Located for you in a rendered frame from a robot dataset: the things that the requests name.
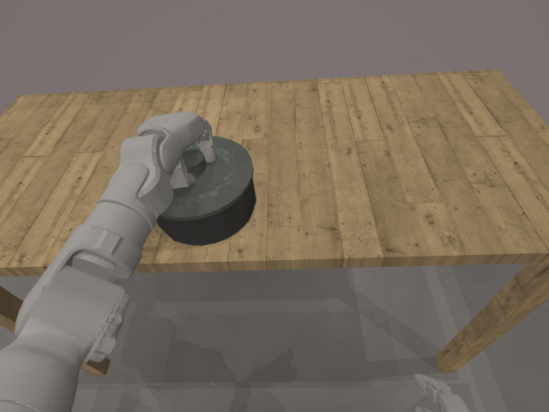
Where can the robot left hand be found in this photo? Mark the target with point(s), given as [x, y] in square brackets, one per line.
[189, 128]

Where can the lid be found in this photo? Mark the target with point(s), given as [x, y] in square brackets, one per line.
[217, 188]

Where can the knob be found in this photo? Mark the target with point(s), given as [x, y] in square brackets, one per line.
[194, 160]

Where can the robot right hand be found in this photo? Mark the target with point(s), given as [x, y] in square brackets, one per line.
[439, 393]

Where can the pot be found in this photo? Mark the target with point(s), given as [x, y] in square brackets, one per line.
[214, 228]

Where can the robot left upper arm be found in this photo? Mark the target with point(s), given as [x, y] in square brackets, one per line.
[77, 319]

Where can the left robot forearm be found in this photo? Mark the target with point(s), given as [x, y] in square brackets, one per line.
[110, 240]

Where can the table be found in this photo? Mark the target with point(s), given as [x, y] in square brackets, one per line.
[444, 168]

